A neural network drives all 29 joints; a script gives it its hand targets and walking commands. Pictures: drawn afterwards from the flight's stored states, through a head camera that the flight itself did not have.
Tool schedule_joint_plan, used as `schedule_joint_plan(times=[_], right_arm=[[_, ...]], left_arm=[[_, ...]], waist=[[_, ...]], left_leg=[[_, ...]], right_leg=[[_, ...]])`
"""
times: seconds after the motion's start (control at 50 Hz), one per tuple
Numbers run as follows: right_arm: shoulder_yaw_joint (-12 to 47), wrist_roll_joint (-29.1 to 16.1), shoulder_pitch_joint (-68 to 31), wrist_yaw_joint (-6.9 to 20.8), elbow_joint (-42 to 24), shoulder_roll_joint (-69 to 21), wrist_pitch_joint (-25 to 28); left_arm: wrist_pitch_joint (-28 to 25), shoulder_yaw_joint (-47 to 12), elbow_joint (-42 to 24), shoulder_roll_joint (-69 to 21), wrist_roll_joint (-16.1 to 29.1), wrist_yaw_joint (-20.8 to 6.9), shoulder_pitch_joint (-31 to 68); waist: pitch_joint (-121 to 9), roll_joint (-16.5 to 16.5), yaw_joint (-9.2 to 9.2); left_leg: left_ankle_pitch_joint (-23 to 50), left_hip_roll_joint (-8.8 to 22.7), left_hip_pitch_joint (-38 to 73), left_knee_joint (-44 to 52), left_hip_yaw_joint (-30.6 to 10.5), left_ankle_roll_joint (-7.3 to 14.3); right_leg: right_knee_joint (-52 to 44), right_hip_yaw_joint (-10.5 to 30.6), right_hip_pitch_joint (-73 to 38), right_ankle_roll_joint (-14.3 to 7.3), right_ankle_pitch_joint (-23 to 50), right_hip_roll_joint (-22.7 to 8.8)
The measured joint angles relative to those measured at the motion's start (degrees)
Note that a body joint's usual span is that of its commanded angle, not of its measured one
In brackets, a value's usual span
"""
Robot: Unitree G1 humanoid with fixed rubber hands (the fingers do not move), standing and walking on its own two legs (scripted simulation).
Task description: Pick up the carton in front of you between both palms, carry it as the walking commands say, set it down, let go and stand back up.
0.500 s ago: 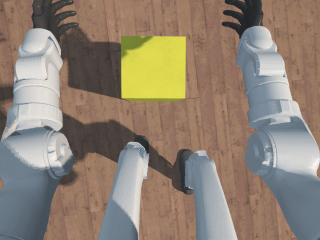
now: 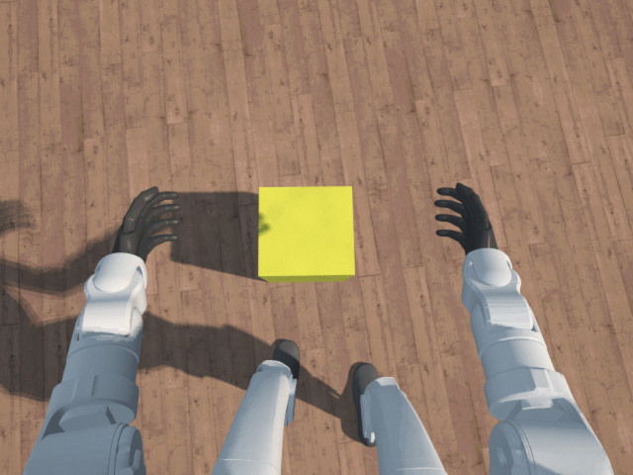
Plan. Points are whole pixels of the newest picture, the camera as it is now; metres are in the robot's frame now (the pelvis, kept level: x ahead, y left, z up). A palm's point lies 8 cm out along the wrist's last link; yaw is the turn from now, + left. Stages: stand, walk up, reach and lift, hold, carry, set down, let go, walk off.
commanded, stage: let go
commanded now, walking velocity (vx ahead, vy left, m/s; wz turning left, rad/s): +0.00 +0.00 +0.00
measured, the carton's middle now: (306, 239) +0.46 +0.05 -0.59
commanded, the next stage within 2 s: stand in 0.94 s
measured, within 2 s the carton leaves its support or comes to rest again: neither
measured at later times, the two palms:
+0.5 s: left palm (122, 397) +0.20 +0.21 -0.01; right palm (607, 392) +0.23 -0.25 -0.01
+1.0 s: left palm (101, 393) +0.20 +0.23 -0.01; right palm (613, 406) +0.21 -0.26 -0.02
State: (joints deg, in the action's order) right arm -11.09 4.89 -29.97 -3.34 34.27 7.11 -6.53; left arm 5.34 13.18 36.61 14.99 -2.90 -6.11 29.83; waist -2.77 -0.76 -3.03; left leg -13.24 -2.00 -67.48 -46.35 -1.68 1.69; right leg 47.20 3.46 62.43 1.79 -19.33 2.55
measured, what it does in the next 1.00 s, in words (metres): rises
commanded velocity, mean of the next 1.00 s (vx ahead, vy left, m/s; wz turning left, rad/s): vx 0.00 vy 0.00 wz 0.00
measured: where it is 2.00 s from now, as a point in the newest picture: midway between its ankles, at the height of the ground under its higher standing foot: (325, 406)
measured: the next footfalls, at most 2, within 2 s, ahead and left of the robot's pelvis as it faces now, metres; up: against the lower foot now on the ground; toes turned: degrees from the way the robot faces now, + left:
none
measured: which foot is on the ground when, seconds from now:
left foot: down 0.00-1.00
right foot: down 0.00-1.00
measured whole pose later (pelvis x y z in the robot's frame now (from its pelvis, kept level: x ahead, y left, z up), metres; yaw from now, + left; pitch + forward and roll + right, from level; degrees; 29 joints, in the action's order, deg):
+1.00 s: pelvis +0.05 -0.02 +0.06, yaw +2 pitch -2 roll +0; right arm -1.5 1.8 11.8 0.9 31.1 12.9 -4.4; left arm 7.9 1.9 25.9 14.6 -1.6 -0.5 -12.4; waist 3.0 -1.3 -0.7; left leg -14.9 -1.9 -10.9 -28.2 -2.5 0.1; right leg 27.9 3.4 5.5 -0.8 -19.9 1.7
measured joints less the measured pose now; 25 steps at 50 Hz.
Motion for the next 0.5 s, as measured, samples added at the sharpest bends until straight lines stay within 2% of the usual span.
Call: schedule_joint_plan(times=[0.3,0.5], right_arm=[[5.0,-2.6,26.6,3.9,-3.4,2.1,6.2],[7.8,-4.3,40.5,5.6,-7.4,4.1,5.5]], left_arm=[[-5.4,-7.0,-7.3,-3.1,3.0,1.6,-29.2],[-3.9,-10.4,-11.6,-2.8,3.4,2.1,-42.6]], waist=[[2.1,0.8,1.32],[5.1,0.1,2.30]], left_leg=[[0.9,-0.1,29.1,12.7,-0.1,-0.8],[1.9,0.2,49.9,21.5,-0.7,-1.8]], right_leg=[[-12.2,0.4,-28.6,-1.4,1.0,-0.7],[-20.5,0.1,-49.1,-2.8,2.0,-0.7]])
